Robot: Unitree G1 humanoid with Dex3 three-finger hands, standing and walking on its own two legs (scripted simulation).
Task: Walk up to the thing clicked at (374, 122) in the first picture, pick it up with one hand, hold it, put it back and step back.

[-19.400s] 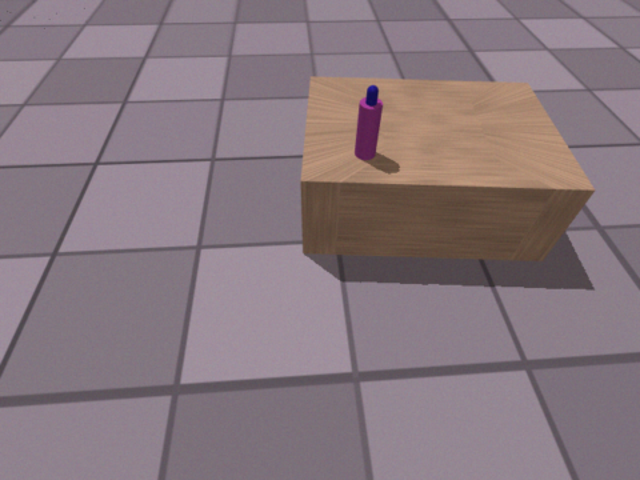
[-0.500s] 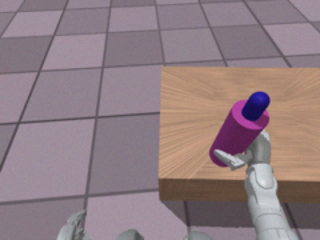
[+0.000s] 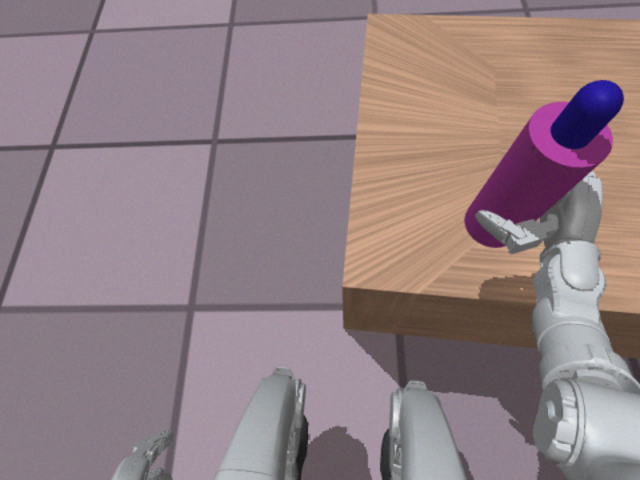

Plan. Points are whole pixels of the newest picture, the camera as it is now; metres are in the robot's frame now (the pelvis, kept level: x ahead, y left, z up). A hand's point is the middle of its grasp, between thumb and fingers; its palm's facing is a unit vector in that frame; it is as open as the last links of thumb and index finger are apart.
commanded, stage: crouch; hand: right
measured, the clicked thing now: (534, 174) +0.46 -0.19 +0.06
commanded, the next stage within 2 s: lower in 0.58 s
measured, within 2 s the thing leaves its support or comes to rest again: neither
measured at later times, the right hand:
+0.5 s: hand (503, 192) +0.50 -0.20 -0.05, palm faces +0.18 +0.98 +0.00, open 10.6 cm
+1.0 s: hand (486, 205) +0.51 -0.20 -0.12, palm faces +0.18 +0.98 -0.02, open 10.6 cm
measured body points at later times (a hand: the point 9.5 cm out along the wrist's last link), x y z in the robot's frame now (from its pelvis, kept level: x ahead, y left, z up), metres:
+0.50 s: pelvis -0.01 +0.00 -0.05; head +0.17 -0.03 +0.36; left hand +0.05 +0.27 -0.17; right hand +0.48 -0.25 -0.05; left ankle +0.05 +0.13 -0.59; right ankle +0.03 -0.12 -0.59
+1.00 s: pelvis -0.02 -0.01 -0.10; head +0.19 -0.04 +0.29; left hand +0.03 +0.27 -0.22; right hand +0.50 -0.25 -0.11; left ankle +0.05 +0.13 -0.59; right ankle +0.03 -0.12 -0.59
